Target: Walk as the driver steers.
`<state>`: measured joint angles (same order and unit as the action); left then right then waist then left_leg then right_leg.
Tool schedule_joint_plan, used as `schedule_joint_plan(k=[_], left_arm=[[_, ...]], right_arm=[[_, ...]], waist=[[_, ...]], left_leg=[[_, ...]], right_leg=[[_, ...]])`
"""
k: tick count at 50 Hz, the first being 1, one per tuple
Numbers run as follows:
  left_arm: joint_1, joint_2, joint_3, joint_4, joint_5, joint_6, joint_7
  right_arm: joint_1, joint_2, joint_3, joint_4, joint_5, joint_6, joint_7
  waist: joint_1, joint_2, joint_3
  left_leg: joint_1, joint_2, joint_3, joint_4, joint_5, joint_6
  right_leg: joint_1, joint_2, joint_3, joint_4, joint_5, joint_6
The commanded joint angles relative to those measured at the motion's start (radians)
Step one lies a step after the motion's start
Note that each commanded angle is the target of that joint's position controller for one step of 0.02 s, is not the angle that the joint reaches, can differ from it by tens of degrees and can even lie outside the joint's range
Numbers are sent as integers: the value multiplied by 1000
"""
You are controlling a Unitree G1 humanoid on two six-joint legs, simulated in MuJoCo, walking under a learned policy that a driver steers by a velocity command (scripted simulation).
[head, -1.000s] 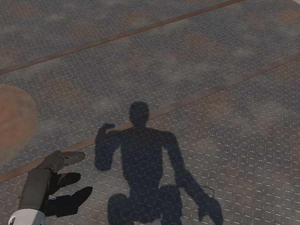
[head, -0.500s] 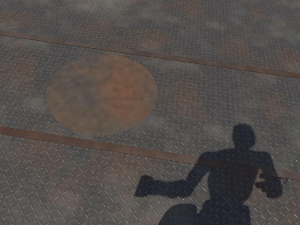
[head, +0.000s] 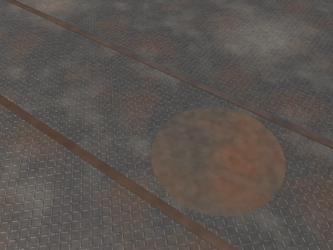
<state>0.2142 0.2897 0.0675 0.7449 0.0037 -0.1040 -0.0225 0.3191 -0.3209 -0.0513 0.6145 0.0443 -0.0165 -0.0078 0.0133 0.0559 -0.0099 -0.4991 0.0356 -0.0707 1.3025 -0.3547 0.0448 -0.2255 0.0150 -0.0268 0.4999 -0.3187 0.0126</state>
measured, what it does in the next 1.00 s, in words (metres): walks ahead, turning left: left foot, then right foot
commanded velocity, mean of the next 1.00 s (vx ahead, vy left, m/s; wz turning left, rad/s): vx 0.67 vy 0.00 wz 0.62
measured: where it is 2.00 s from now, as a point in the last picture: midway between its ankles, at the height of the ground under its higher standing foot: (68, 185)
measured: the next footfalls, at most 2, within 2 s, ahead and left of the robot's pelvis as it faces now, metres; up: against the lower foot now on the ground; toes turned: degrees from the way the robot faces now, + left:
left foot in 0.32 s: +0.42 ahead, +0.14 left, +0.00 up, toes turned +24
right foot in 0.74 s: +0.88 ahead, +0.21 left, +0.00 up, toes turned +34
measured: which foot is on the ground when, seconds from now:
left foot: up 0.00-0.30, down 0.32-0.76, up 0.78-1.00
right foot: down 0.00-0.30, up 0.32-0.72, down 0.74-1.00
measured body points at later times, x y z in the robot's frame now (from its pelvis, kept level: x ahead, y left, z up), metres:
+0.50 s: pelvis +0.39 +0.10 +0.00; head +0.41 +0.12 +0.45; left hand +0.44 +0.40 -0.09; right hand +0.57 -0.12 -0.11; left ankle +0.38 +0.12 -0.73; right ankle +0.48 -0.09 -0.63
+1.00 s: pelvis +0.70 +0.20 +0.00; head +0.74 +0.24 +0.44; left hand +0.66 +0.48 -0.13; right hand +0.97 +0.06 -0.11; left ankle +0.64 +0.34 -0.69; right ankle +0.85 +0.19 -0.73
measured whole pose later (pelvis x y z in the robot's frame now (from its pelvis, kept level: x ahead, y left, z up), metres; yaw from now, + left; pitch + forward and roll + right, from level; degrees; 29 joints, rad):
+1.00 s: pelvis +0.70 +0.20 +0.00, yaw +37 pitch +1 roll -2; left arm 0.14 0.24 0.02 0.77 0.03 -0.04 -0.01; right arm 0.18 -0.29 -0.04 0.72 0.01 0.03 -0.04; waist 0.01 0.01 0.11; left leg -0.54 0.04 -0.08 0.98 -0.43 -0.06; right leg -0.39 0.04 -0.09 0.42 -0.05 -0.07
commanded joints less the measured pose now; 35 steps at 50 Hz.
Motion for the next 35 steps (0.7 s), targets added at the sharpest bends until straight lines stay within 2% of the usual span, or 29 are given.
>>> schedule_joint_plan(k=[1,3,4,5,8,9,10,11,12,13,14,15,16,17,18,19,20,21,23,24,26,27,28,29,30,32,33,34,35], left_arm=[[83,85,22,3,-1,-2,18],[86,70,14,17,-5,-5,21],[97,56,12,25,-1,-4,20],[81,92,14,25,7,-4,25],[87,100,9,36,20,-4,32],[104,132,14,43,14,-3,34],[122,152,16,51,11,-2,37],[120,182,19,51,14,1,40],[156,217,26,53,17,7,48],[167,261,35,53,16,16,57],[140,293,44,41,15,29,61],[90,304,50,14,10,35,59],[33,261,40,-14,-4,25,54],[71,59,-17,-37,35,-7,37],[172,23,-47,-126,-5,-58,24],[6,165,-21,-154,-39,-89,20],[-37,161,-19,-162,-63,-93,25],[-12,135,-25,-134,-44,-81,32],[83,125,-19,-85,-22,-35,27],[82,118,-19,-81,-13,-16,26],[-34,90,-30,-129,19,-10,25],[-97,60,-39,-151,29,-18,20],[-141,23,-51,-156,38,-28,11],[-202,-4,-58,-164,41,-38,-1],[-243,-10,-58,-175,32,-44,-10],[-310,19,-44,-204,13,-47,-20],[-325,36,-35,-212,11,-46,-22],[-305,58,-24,-210,12,-47,-23],[-228,86,-10,-188,15,-45,-20]], right_arm=[[-111,-41,-11,-128,15,-11,18],[-132,-15,-4,-144,17,2,28],[-153,-12,-3,-142,10,2,33],[-175,1,5,-165,6,-1,37],[-254,-16,5,-167,1,-7,55],[-299,-3,11,-182,-1,-12,65],[-338,4,14,-188,-2,-19,75],[-351,-2,11,-190,-1,-25,84],[-352,-30,-2,-185,-2,-29,89],[-304,-55,-17,-179,4,-27,92],[-169,-99,-42,-150,14,-20,90],[44,-171,-80,-93,16,-7,82],[284,-228,-115,-9,16,6,64],[262,-243,-99,29,6,10,49],[162,-253,-76,-60,-26,-20,51],[190,-184,-81,-55,-32,-37,47],[139,-161,-70,-36,-41,-60,47],[56,-132,-58,-37,-45,-75,50],[-51,-74,-35,-39,-63,-85,43],[-55,-53,-27,-22,-52,-84,38],[-35,-50,-20,7,-38,-87,18],[-34,-55,-20,22,-41,-83,3],[-17,-52,-20,41,-40,-77,-7],[57,-52,-22,71,-36,-74,-13],[116,-75,-28,98,-34,-70,-14],[165,-88,-33,140,-25,-58,-18],[171,-74,-30,155,-25,-51,-21],[170,-65,-28,166,-29,-45,-25],[146,-77,-33,162,-38,-40,-30]], waist=[[48,-205,76],[31,-167,101],[36,-120,123],[18,-150,139],[28,-79,181],[37,-69,199],[45,-51,205],[29,-62,190],[17,-105,140],[-33,-165,91],[-123,-211,13],[-233,-228,-89],[-332,-132,-153],[-194,202,-89],[-70,274,-331],[-166,71,-286],[-107,-64,-109],[-38,-174,-32],[54,-114,46],[62,-89,79],[33,-69,146],[16,-60,159],[-12,-65,146],[-65,-80,120],[-100,-64,95],[-131,-1,91],[-127,13,87],[-105,35,63],[-54,53,14]], left_leg=[[-390,136,-46,47,76,3],[-438,138,-36,67,105,-2],[-459,134,-27,44,136,-1],[-454,129,-20,3,184,-12],[-413,100,67,-162,304,-7],[-383,96,97,-256,341,8],[-333,76,138,-342,358,28],[-222,29,199,-428,363,52],[-122,-37,263,-445,342,64],[-39,-76,284,-450,295,77],[102,-105,282,-442,236,101],[366,-123,252,-465,202,143],[738,-84,130,-630,306,195],[892,10,-99,-585,314,236],[1045,211,-698,-816,-61,449],[956,241,-834,-1051,-323,401],[760,235,-774,-1106,-301,355],[565,207,-672,-1096,-179,322],[325,105,-442,-1096,-33,283],[242,77,-353,-1105,31,270],[109,10,-169,-1101,493,233],[62,-33,-89,-1079,652,206],[32,-77,-26,-1049,699,170],[51,-86,-15,-1043,663,139],[101,-61,-37,-1054,605,127],[225,-21,-79,-1029,544,105],[295,-5,-94,-992,537,94],[356,15,-119,-936,550,85],[416,27,-136,-865,656,79]], right_leg=[[238,-279,304,-297,-45,-114],[224,-283,203,-315,51,-118],[225,-252,109,-311,150,-103],[184,-273,97,-342,166,-118],[184,-224,-77,-375,317,-92],[188,-231,-103,-389,361,-84],[203,-228,-141,-386,484,-69],[202,-220,-189,-355,756,-49],[241,-224,-207,-287,1092,-43],[283,-249,-211,-185,1358,-41],[293,-272,-210,-13,1536,-49],[207,-283,-189,226,1588,-65],[-34,-203,-180,581,1162,-43],[-384,-6,-118,1020,-195,-22],[-638,42,127,1192,-292,-40],[-685,-3,183,1091,-116,-69],[-667,-40,170,972,-34,-74],[-569,-90,174,888,19,-59],[-432,-152,172,781,67,-23],[-407,-172,144,728,76,-7],[-361,-156,57,566,168,32],[-325,-127,17,449,266,43],[-250,-95,-14,311,406,41],[-193,-54,-40,202,554,34],[-169,-22,-48,114,669,28],[-187,6,-23,-4,736,4],[-207,13,-10,-40,720,-11],[-193,17,10,-53,700,-28],[-148,38,11,-44,640,-39]])
Over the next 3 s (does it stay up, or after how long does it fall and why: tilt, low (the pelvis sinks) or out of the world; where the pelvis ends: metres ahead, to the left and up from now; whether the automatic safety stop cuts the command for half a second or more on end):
stays up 0.50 1.31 -0.04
